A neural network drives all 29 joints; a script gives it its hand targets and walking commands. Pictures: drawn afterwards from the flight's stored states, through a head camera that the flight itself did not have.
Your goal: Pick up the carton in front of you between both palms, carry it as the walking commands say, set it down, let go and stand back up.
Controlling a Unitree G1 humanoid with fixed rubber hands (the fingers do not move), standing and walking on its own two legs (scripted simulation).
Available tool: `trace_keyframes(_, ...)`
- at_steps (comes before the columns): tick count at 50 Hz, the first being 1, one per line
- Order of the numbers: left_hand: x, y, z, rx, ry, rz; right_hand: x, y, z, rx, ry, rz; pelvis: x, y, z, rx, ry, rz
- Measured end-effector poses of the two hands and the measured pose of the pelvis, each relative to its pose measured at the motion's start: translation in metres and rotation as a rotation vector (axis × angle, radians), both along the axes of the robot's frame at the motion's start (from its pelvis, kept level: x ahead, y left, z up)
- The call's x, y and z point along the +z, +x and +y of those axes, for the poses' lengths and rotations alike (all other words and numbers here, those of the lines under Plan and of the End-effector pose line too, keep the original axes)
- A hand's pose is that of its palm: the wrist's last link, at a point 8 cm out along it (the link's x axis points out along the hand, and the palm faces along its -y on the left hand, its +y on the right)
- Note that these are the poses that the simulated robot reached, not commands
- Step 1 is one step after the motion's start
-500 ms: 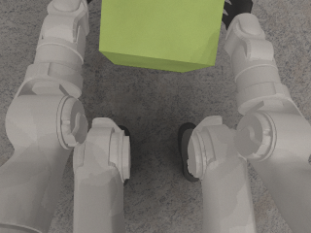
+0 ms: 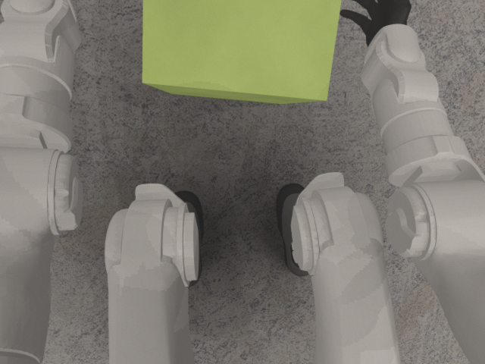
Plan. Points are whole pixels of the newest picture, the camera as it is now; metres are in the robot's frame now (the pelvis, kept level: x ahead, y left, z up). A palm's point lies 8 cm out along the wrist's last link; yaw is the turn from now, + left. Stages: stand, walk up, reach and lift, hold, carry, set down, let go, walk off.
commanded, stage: set down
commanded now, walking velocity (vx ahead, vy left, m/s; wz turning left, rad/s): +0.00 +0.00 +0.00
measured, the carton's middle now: (236, 26) +0.53 +0.02 -0.24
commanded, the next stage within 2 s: let go in 0.96 s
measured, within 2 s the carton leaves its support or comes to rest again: neither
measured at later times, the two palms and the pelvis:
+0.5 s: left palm out of the picture +0.56 +0.22 +0.01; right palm out of the picture +0.52 -0.16 +0.01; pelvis +0.01 +0.00 +0.12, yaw +1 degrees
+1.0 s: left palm out of the picture +0.56 +0.23 +0.16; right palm out of the picture +0.52 -0.17 +0.16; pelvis +0.04 +0.00 +0.26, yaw +3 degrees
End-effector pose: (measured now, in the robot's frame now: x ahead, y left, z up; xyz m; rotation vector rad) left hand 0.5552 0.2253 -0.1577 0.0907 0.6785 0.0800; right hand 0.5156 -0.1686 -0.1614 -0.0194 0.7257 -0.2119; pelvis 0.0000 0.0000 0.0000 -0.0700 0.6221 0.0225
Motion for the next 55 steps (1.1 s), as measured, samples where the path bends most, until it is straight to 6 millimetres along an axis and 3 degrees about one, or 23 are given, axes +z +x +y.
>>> trace_keyframes(6,0.042,0.006,-0.009,-0.015,-0.004,-0.051,0.048,0.011,0.01,0.008,0.007,-0.084,0.017,0.004,-0.003,-0.001,0.008,0.028)
trace_keyframes(15,0.114,-0.001,-0.007,-0.008,-0.002,-0.032,0.122,0.01,0.013,0.002,0.002,-0.092,0.072,0.01,-0.004,-0.003,0.011,0.12)
trace_keyframes(31,0.203,0.008,0.0,-0.029,-0.008,-0.051,0.208,0.007,0.004,-0.011,-0.016,-0.112,0.147,0.017,0.001,0.007,0.008,0.195)
trace_keyframes(47,0.301,0.003,0.003,-0.05,-0.002,-0.038,0.309,0.003,0.0,-0.011,-0.014,-0.112,0.239,0.035,0.004,0.02,0.016,0.184)
trace_keyframes(55,0.342,-0.008,0.007,-0.031,0.029,-0.03,0.343,-0.007,0.0,0.046,-0.032,-0.085,0.28,0.045,0.003,0.026,0.027,0.154)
